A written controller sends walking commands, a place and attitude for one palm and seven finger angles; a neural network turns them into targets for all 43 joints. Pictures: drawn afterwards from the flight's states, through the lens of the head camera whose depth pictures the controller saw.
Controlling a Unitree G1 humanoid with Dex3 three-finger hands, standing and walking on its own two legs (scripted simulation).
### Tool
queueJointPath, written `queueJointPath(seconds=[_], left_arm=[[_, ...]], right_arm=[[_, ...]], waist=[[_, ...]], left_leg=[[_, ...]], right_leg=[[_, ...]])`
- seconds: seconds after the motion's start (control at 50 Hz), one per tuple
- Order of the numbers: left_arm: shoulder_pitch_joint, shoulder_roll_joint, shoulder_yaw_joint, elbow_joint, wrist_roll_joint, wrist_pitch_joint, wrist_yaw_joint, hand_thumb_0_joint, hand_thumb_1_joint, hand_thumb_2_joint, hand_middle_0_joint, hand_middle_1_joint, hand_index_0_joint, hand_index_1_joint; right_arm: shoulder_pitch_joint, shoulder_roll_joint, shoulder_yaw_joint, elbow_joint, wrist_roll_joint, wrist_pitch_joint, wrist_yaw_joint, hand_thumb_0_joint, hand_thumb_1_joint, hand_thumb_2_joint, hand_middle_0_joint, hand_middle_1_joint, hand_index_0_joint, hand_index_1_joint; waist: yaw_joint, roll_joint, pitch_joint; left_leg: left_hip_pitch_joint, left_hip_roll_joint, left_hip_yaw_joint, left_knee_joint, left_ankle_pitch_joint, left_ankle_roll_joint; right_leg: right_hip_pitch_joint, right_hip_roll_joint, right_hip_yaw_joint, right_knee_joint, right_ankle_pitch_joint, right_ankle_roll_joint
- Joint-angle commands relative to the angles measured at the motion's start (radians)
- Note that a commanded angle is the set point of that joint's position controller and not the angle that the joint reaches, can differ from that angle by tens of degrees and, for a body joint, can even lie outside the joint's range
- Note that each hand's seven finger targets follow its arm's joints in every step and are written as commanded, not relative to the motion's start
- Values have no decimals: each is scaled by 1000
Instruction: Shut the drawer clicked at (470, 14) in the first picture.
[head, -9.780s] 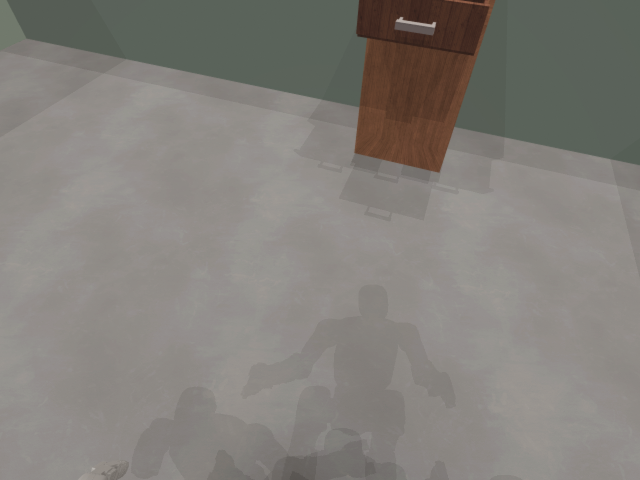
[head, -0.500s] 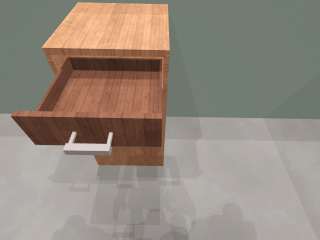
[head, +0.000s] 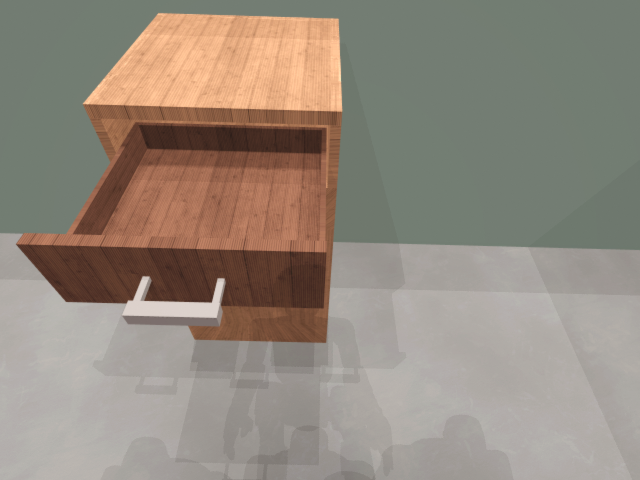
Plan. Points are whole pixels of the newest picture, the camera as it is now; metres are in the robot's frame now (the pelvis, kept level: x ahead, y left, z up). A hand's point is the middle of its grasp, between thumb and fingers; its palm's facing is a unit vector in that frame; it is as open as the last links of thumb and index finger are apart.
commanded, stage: shuffle to correct the standing spot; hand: left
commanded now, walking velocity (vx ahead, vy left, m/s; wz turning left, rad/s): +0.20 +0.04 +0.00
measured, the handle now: (178, 299) +0.34 +0.22 +0.01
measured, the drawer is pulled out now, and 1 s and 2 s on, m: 0.30 0.30 0.30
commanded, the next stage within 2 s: come to a stop and stand still in 0.02 s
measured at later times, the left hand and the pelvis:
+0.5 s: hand out of the picture +0.09 +0.19 -0.17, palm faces +0.05 -0.96 -0.26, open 7.3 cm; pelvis +0.06 -0.01 +0.00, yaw +1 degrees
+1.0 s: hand out of the picture +0.07 +0.17 -0.16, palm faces +0.02 -0.98 -0.22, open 7.4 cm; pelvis +0.04 -0.01 +0.00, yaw +1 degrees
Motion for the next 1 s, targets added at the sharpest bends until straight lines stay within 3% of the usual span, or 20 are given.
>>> queueJointPath(seconds=[0.0, 0.06, 0.12, 0.18, 0.22, 0.3, 0.36, 0.4, 0.46, 0.5, 0.52, 0.54, 0.56, 0.58, 0.62, 0.66, 0.7, 0.72, 0.78, 0.98], left_arm=[[45, 108, 36, -49, 4, -18, 5, 0, 900, 900, -200, -300, -200, -300], [35, 61, 28, -60, 7, -30, 1, 0, 900, 900, -200, -300, -200, -300], [58, 46, 25, -47, 1, -40, 3, 0, 900, 900, -200, -300, -200, -300], [188, 114, 41, 14, -5, -44, 27, 0, 900, 900, -200, -300, -200, -300], [163, 144, 45, 12, -13, -38, 42, 0, 900, 900, -200, -300, -200, -300], [47, 112, 40, -55, -8, -12, 50, 0, 900, 900, -200, -300, -200, -300], [-59, 69, 39, -109, -7, 5, 46, 0, 900, 900, -200, -300, -200, -300], [-79, 62, 42, -129, -4, 10, 37, 0, 900, 900, -200, -300, -200, -300], [-5, 73, 44, -126, -4, -1, 25, 0, 900, 900, -200, -300, -200, -300], [80, 157, 55, -89, 1, -20, 33, 0, 900, 900, -200, -300, -200, -300], [67, 192, 57, -79, -1, -24, 36, 0, 900, 900, -200, -300, -200, -300], [59, 202, 57, -77, -3, -25, 36, 0, 900, 900, -200, -300, -200, -300], [55, 223, 68, -86, 24, -42, 71, 0, 900, 900, -200, -300, -200, -300], [84, 234, 68, -139, 10, -40, 69, 0, 900, 900, -200, -300, -200, -300], [-41, 210, 50, -182, 8, -34, 54, 0, 900, 900, -200, -300, -200, -300], [-107, 193, 29, -189, -3, -26, 42, 0, 900, 900, -200, -300, -200, -300], [-81, 153, 19, -188, -8, -9, 30, 0, 900, 900, -200, -300, -200, -300], [-75, 143, 21, -195, -7, -8, 29, 0, 900, 900, -200, -300, -200, -300], [-83, 163, 15, -184, -2, -11, 19, 0, 900, 900, -200, -300, -200, -300], [-38, 159, 0, -133, -10, -28, 13, 0, 900, 900, -200, -300, -200, -300]], right_arm=[[96, -97, -19, -33, 6, -21, -13, 0, -900, -900, 200, 300, 200, 300], [141, -130, -19, -19, 9, -39, -21, 0, -900, -900, 200, 300, 200, 300], [134, -126, -13, -17, 9, -46, -32, 0, -900, -900, 200, 300, 200, 300], [81, -79, -3, -47, 12, -46, -40, 0, -900, -900, 200, 300, 200, 300], [56, -73, -10, -53, 23, -32, -46, 0, -900, -900, 200, 300, 200, 300], [117, -97, -38, -37, 16, -17, -49, 0, -900, -900, 200, 300, 200, 300], [109, -126, -49, -46, 6, -13, -47, 0, -900, -900, 200, 300, 200, 300], [76, -129, -49, -64, 1, -9, -50, 0, -900, -900, 200, 300, 200, 300], [-9, -158, -54, -95, 3, -8, -47, 0, -900, -900, 200, 300, 200, 300], [-3, -125, -54, -113, 18, -9, -41, 0, -900, -900, 200, 300, 200, 300], [-2, -93, -55, -119, 23, -2, -38, 0, -900, -900, 200, 300, 200, 300], [-43, -63, -51, -126, 23, 14, -39, 0, -900, -900, 200, 300, 200, 300], [-137, -117, -62, -203, 23, -27, -28, 0, -900, -900, 200, 300, 200, 300], [-152, -77, -53, -248, 22, -27, -13, 0, -900, -900, 200, 300, 200, 300], [-119, -49, -32, -252, 24, -13, -4, 0, -900, -900, 200, 300, 200, 300], [-22, -53, -24, -210, 14, -7, -2, 0, -900, -900, 200, 300, 200, 300], [-12, -129, -29, -222, 4, -14, -3, 0, -900, -900, 200, 300, 200, 300], [-45, -163, -27, -241, -2, -10, -4, 0, -900, -900, 200, 300, 200, 300], [-72, -144, -16, -243, 0, -10, -2, 0, -900, -900, 200, 300, 200, 300], [-17, -130, 7, -165, 5, -28, -6, 0, -900, -900, 200, 300, 200, 300]], waist=[[-14, 20, 118], [-18, 152, 86], [4, 105, 74], [39, -100, 16], [21, -113, -13], [-23, 44, -14], [-43, 172, 52], [-33, 131, 59], [16, 142, -24], [30, -8, -133], [12, -103, -108], [33, -223, -88], [41, -250, -137], [68, -300, -192], [-6, -61, -133], [-55, -37, -40], [-29, 70, 24], [-13, 34, 70], [-16, 46, 137], [-8, -9, 32]], left_leg=[[-55, 68, -92, -146, -141, 47], [24, 166, -196, -204, 47, 99], [44, 162, -144, -98, 422, 108], [-134, 37, 5, 82, 399, 5], [-111, 42, 17, 42, 346, -26], [127, 112, -13, -6, 872, 0], [231, 244, -127, -101, 1115, 105], [234, 258, -130, -111, 1063, 143], [254, 205, -74, -32, 1034, 89], [64, 89, -22, 122, 639, 12], [-47, 16, 11, 159, 142, -23], [-98, 7, -13, 236, -241, -28], [-324, -48, 24, 308, -267, -34], [-307, 10, -44, 333, -185, 8], [-135, 6, -19, 196, -98, -1], [53, -5, 2, -28, 87, -10], [0, 124, -132, -107, 148, 43], [-116, 155, -172, -142, 25, 68], [-135, 75, -128, -169, -100, 32], [-40, 70, -92, -169, 67, 21]], right_leg=[[-71, -46, 68, -102, -214, -68], [-83, 12, -56, 82, -14, -46], [-26, 12, -69, 76, 66, -49], [265, -140, 88, 17, 759, -98], [279, -191, 62, 52, 1055, -99], [57, -81, -18, 124, 671, -38], [-150, 9, -46, 232, -152, -9], [-164, 8, -33, 239, -205, -17], [-54, 16, -64, 25, -5, -22], [231, -100, 92, -47, 685, -66], [261, -249, 168, -50, 938, -151], [240, -303, 209, -94, 1004, -213], [469, -222, 239, 42, 1451, -147], [432, -259, 205, 21, 1288, -164], [188, -229, 120, -24, 823, -181], [-12, -150, 76, -47, 373, -126], [-63, -50, 39, -67, -15, -55], [-36, -23, 28, -114, -112, -44], [-73, -39, 74, -169, -198, -63], [16, -64, 74, -195, -67, -56]])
